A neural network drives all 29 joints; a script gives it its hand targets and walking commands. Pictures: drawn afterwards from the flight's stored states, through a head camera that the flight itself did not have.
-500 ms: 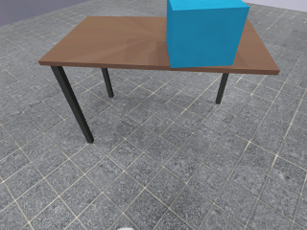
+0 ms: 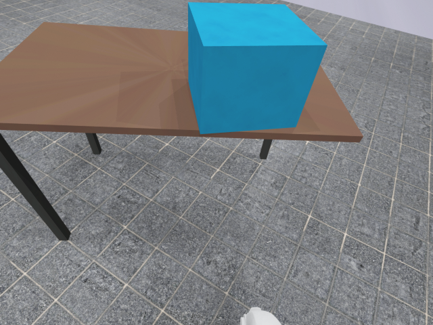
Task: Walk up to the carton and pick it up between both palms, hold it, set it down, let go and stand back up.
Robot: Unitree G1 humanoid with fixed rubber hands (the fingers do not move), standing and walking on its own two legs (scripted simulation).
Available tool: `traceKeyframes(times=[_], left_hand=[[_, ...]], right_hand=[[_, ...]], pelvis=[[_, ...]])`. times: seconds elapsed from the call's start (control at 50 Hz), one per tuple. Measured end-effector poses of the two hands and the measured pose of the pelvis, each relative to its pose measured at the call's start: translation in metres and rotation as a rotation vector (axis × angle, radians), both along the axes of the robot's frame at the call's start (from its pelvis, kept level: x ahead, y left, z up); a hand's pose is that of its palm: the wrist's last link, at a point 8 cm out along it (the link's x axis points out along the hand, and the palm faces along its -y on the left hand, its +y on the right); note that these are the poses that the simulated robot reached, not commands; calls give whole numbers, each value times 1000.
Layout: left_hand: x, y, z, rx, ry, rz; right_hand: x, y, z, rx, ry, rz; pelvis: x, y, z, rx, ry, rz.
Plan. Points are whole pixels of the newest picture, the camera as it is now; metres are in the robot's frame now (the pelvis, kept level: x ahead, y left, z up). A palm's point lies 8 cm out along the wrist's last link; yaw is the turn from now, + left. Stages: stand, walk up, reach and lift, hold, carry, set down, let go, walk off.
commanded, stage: walk up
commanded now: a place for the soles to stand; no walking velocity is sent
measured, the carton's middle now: (243, 67) +0.77 -0.08 +0.10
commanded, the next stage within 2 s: none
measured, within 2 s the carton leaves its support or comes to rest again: neither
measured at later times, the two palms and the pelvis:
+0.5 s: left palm (122, 307) +0.20 +0.18 -0.11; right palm (366, 266) +0.28 -0.35 -0.10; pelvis +0.19 -0.09 -0.01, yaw +0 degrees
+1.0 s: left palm (151, 236) +0.35 +0.15 -0.11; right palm (361, 241) +0.35 -0.37 -0.12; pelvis +0.25 -0.11 -0.01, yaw +2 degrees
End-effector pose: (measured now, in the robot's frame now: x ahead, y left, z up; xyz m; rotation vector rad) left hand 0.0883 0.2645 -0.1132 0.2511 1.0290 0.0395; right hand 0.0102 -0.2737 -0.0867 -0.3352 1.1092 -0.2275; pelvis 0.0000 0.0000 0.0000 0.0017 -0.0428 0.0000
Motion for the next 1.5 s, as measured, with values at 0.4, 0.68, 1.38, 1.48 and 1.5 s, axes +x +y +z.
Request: traceKeyframes(times=[0.4,0.68,1.38,1.48,1.5], left_hand=[[123,-83,7,92,24,102],[154,-91,-35,20,173,134],[300,-117,16,41,-136,49],[289,-111,12,40,-109,63],[286,-110,11,41,-103,66]], right_hand=[[203,-78,-31,107,-49,65],[344,-52,-17,74,-198,141],[366,-98,-19,105,-112,94],[372,-92,-18,107,-121,106],[373,-91,-17,108,-123,107]], pelvis=[[155,-86,-10,10,-15,-16],[228,-83,-23,-1,-8,8],[273,-112,-9,-1,22,29],[272,-108,-9,-4,21,31],[272,-107,-9,-4,21,32]])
